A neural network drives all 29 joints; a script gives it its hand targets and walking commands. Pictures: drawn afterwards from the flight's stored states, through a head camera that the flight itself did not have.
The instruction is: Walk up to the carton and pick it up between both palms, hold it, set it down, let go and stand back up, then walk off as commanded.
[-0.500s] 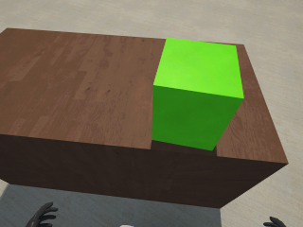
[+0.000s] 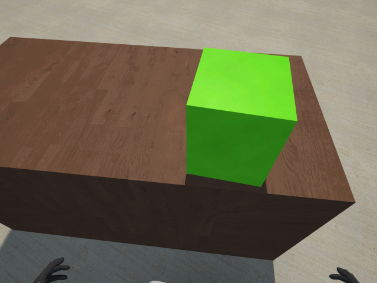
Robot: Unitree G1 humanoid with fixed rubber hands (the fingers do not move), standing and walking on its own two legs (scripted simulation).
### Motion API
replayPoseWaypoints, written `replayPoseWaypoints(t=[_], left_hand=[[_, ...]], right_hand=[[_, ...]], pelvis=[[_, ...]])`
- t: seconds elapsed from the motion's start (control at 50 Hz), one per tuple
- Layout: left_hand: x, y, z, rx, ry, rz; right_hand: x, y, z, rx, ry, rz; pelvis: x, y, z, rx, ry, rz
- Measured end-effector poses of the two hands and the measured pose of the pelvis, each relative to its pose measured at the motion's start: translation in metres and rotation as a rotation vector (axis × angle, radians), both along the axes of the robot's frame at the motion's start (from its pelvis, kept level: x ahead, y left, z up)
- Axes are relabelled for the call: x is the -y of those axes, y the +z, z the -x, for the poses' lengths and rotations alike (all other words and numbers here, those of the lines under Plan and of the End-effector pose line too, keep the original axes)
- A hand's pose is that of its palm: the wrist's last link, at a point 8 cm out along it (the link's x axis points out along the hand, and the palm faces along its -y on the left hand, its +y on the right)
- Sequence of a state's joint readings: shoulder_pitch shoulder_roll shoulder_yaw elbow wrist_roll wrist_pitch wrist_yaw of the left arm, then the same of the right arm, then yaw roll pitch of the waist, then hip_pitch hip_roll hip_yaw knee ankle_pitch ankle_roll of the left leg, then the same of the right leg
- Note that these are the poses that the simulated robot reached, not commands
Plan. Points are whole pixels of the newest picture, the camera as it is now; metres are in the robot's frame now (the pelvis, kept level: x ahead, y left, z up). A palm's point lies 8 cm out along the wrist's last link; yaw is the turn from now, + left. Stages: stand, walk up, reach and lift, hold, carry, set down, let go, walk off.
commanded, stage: walk up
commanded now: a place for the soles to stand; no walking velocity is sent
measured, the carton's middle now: (233, 119) +0.47 -0.08 +0.06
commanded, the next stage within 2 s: reach and lift in 1.28 s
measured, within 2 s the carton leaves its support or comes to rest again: neither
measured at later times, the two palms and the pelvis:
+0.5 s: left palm out of the picture +0.11 +0.29 -0.09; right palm out of the picture +0.08 -0.36 -0.09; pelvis +0.00 -0.03 +0.00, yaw +0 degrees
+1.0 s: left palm out of the picture +0.10 +0.29 -0.10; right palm out of the picture +0.07 -0.37 -0.09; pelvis +0.00 -0.04 +0.00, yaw +0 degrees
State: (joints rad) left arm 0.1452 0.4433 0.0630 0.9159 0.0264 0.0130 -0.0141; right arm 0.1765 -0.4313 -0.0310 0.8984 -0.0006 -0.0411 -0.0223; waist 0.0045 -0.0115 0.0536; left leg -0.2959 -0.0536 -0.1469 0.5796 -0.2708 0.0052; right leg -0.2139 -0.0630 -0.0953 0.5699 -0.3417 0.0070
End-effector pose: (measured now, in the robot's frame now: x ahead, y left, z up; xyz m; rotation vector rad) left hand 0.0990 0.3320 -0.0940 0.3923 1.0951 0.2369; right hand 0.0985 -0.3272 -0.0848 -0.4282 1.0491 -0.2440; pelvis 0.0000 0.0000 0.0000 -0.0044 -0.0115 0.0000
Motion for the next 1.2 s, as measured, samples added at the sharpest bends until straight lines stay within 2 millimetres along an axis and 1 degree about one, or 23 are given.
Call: replayPoseWaypoints(t=[0.06, 0.14, 0.24, 0.32, 0.4, 0.52, 0.68, 0.76, 0.82, 0.88, 0.96, 1.06, 1.2], left_hand=[[0.007, 0.0, 0.002, -0.008, 0.004, -0.003], [0.022, 0.0, 0.003, -0.015, 0.003, -0.003], [0.036, -0.001, -0.001, -0.007, 0.002, 0.016], [0.036, -0.004, -0.009, 0.003, 0.002, 0.027], [0.034, -0.001, -0.016, 0.02, -0.006, 0.018], [0.039, 0.001, -0.015, 0.03, -0.011, 0.011], [0.031, -0.004, -0.016, 0.034, -0.006, 0.027], [0.031, -0.001, -0.014, 0.031, -0.008, 0.012], [0.036, -0.001, -0.01, 0.024, -0.009, 0.003], [0.044, 0.0, -0.003, 0.018, -0.005, 0.008], [0.047, -0.003, 0.0, 0.007, -0.001, 0.021], [0.044, -0.009, -0.005, 0.022, 0.003, 0.037], [0.048, -0.008, 0.0, 0.026, 0.0, 0.028]], right_hand=[[0.009, -0.001, 0.004, -0.003, -0.005, 0.007], [0.022, -0.003, 0.006, -0.008, -0.01, 0.004], [0.027, -0.007, 0.009, -0.034, -0.018, -0.002], [0.027, -0.008, 0.015, -0.06, -0.023, 0.01], [0.031, -0.006, 0.018, -0.059, -0.027, 0.022], [0.036, -0.006, 0.019, -0.05, -0.029, 0.02], [0.03, -0.002, 0.024, -0.065, -0.028, 0.039], [0.035, -0.002, 0.027, -0.059, -0.028, 0.039], [0.042, -0.004, 0.028, -0.058, -0.029, 0.034], [0.045, -0.005, 0.025, -0.059, -0.029, 0.027], [0.044, -0.005, 0.026, -0.07, -0.025, 0.024], [0.042, -0.003, 0.031, -0.078, -0.026, 0.043], [0.048, -0.001, 0.028, -0.054, -0.023, 0.044]], pelvis=[[0.008, 0.0, 0.001, 0.001, 0.001, -0.002], [0.021, 0.0, 0.001, 0.002, -0.003, -0.009], [0.026, 0.0, -0.003, -0.004, -0.001, -0.016], [0.024, -0.001, -0.006, -0.005, 0.002, -0.011], [0.026, -0.001, -0.005, -0.002, 0.002, -0.013], [0.032, -0.001, -0.002, 0.003, -0.001, -0.016], [0.023, -0.002, -0.003, 0.002, 0.006, -0.006], [0.028, -0.002, 0.001, 0.006, 0.004, -0.008], [0.036, -0.003, 0.003, 0.008, 0.001, -0.014], [0.04, -0.001, 0.004, 0.008, 0.002, -0.021], [0.039, 0.0, 0.003, 0.004, 0.005, -0.019], [0.034, -0.003, 0.004, 0.011, 0.011, -0.007], [0.041, -0.003, 0.009, 0.019, 0.008, -0.013]])
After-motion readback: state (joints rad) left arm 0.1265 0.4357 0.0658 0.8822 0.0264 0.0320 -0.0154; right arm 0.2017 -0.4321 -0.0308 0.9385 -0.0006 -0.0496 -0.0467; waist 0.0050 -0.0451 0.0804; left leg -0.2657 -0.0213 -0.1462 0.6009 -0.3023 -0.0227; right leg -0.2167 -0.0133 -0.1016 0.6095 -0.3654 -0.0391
